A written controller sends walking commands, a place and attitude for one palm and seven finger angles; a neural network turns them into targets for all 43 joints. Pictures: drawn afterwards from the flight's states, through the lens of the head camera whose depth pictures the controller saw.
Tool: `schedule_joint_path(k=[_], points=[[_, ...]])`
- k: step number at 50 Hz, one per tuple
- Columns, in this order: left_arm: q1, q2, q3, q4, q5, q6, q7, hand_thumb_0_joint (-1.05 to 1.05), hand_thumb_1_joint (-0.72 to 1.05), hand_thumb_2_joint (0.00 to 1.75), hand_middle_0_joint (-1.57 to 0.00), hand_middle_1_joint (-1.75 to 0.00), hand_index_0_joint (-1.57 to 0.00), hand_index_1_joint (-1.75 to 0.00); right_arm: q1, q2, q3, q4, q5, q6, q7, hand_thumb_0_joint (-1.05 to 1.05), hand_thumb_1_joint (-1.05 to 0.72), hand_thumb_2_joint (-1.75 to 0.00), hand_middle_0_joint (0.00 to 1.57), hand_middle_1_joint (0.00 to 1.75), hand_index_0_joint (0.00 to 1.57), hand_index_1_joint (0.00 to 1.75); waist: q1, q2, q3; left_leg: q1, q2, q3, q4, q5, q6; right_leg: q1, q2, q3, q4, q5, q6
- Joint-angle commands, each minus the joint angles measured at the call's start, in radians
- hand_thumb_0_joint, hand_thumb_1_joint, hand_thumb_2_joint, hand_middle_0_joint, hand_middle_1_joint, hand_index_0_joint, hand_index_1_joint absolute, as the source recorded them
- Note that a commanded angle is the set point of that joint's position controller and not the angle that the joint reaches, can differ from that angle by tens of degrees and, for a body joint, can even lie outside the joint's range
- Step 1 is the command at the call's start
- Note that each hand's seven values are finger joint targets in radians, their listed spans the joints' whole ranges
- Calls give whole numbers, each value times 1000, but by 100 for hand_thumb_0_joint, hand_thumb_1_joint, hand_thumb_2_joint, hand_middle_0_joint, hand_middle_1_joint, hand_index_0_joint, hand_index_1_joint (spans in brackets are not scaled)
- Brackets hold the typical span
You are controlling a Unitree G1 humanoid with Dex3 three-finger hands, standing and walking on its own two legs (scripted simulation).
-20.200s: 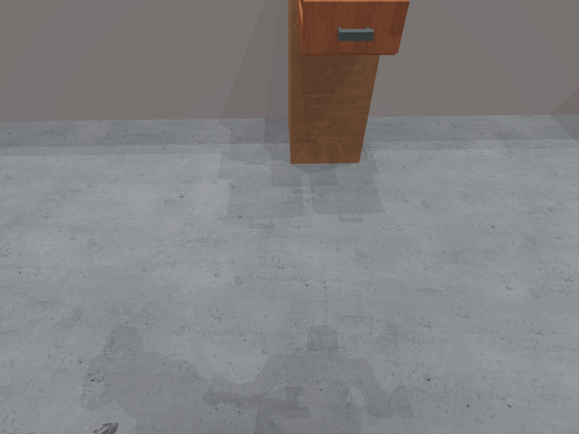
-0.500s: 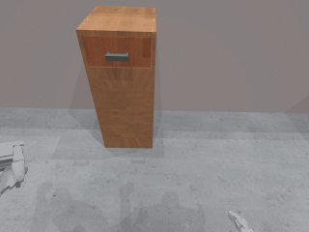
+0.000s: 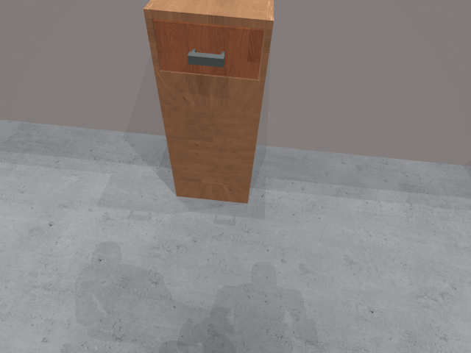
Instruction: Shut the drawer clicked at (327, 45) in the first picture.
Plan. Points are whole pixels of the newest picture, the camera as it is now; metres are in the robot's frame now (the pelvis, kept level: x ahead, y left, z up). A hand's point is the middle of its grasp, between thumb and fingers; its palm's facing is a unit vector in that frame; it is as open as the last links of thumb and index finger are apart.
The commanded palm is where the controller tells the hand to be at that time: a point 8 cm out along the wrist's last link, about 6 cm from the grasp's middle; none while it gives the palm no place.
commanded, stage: let the arm hang, fingers relaxed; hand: left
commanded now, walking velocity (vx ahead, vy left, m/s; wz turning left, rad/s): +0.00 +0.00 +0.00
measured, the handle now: (207, 56) +0.93 +0.14 +0.04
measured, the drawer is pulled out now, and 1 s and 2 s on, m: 0.00 0.00 0.00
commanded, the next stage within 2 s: look to check the result in 0.78 s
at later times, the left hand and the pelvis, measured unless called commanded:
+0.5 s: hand out of the picture +0.01 +0.20 -0.16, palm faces +0.01 -0.97 -0.25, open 7.1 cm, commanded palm none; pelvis +0.00 +0.01 +0.01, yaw +0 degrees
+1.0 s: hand out of the picture +0.05 +0.20 -0.16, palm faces -0.01 -0.96 -0.26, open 7.3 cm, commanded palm none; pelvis +0.02 -0.01 +0.01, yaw -1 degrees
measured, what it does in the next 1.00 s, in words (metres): stands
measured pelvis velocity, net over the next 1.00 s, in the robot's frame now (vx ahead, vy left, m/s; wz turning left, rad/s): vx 0.02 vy -0.01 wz -0.01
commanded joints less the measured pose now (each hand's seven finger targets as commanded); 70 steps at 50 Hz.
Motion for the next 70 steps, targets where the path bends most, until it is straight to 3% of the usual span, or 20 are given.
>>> schedule_joint_path(k=[1,6,9,13,14,18,24,30,34,40,43,57,62,64,70], points=[[11,134,15,22,-10,-53,-19,0,90,90,-72,-86,-72,-86,27,-122,-35,-2,9,-4,-11,0,-90,-90,20,30,20,30,8,150,-58,25,96,-105,-183,-57,23,59,-84,103,-168,-28,-41],[10,135,5,114,-12,-54,-17,0,90,90,-52,-65,-52,-65,93,-121,-43,72,13,1,-14,0,-90,-90,20,30,20,30,-1,42,-8,53,95,-99,-198,-71,30,16,-91,95,-205,-77,-44],[19,134,3,148,-14,-56,-14,0,90,90,-40,-52,-40,-52,117,-121,-44,104,15,0,-17,0,-90,-90,20,30,20,30,-1,19,-9,71,95,-98,-199,-51,33,15,-91,91,-204,-74,-44],[21,132,4,180,-14,-54,-10,0,90,90,-24,-34,-24,-34,126,-110,-43,137,15,-1,-18,0,-90,-90,20,30,20,30,3,34,25,57,98,-97,-217,-57,32,14,-92,84,-198,-79,-45],[23,132,4,186,-13,-54,-9,0,90,90,-20,-30,-20,-30,128,-111,-43,141,15,-1,-19,0,-90,-90,20,30,20,30,4,11,33,55,98,-98,-219,-61,33,9,-93,86,-202,-88,-45],[13,126,8,193,-13,-51,-7,0,90,90,-20,-30,-20,-30,132,-105,-44,156,11,-1,-19,0,-90,-90,20,30,20,30,6,41,53,40,98,-101,-235,-89,33,1,-91,87,-195,-107,-45],[-16,125,15,185,-11,-53,-7,0,90,90,-20,-30,-20,-30,128,-103,-46,158,9,-6,-19,0,-90,-90,20,30,20,30,8,41,63,22,97,-102,-240,-81,31,17,-90,92,-191,-89,-45],[-48,135,19,173,-12,-62,-6,0,90,90,-20,-30,-20,-30,112,-109,-48,156,12,-12,-19,0,-90,-90,20,30,20,30,6,31,25,67,95,-83,-206,51,24,45,-98,97,-194,-7,-44],[-71,135,20,172,-13,-62,-8,0,90,90,-20,-30,-20,-30,99,-110,-47,159,9,-12,-20,0,-90,-90,20,30,20,30,2,50,29,75,97,-81,-214,51,20,47,-99,101,-201,-4,-44],[-85,150,23,167,-13,-67,-7,0,90,90,-20,-30,-20,-30,79,-129,-53,156,12,-11,-20,0,-90,-90,20,30,20,30,-1,18,8,110,97,-72,-199,82,17,55,-103,108,-218,21,-44],[-95,152,22,172,-14,-67,-8,0,90,90,-20,-30,-20,-30,67,-133,-50,161,10,-11,-21,0,-90,-90,20,30,20,30,-2,40,13,116,102,-71,-207,83,15,58,-104,109,-222,31,-44],[-107,177,18,189,-16,-69,-8,0,90,90,-20,-30,-20,-30,33,-162,-48,163,13,-8,-21,0,-90,-90,20,30,20,30,-2,21,-1,151,109,-69,-213,109,12,81,-108,107,-234,78,-41],[-115,183,18,190,-16,-70,-9,0,90,90,-20,-30,-20,-30,18,-172,-49,164,12,-10,-21,0,-90,-90,20,30,20,30,-3,45,-5,160,114,-69,-218,121,11,87,-108,109,-233,97,-42],[-113,188,19,192,-16,-72,-9,0,90,90,-20,-30,-20,-30,15,-176,-49,164,13,-12,-22,0,-90,-90,20,30,20,30,-2,37,-33,172,115,-69,-215,143,11,106,-110,107,-226,133,-42],[-122,196,21,188,-15,-73,-9,0,90,90,-20,-30,-20,-30,0,-187,-51,162,15,-10,-21,0,-90,-90,20,30,20,30,0,32,-6,168,115,-66,-221,129,9,97,-110,110,-239,123,-39]])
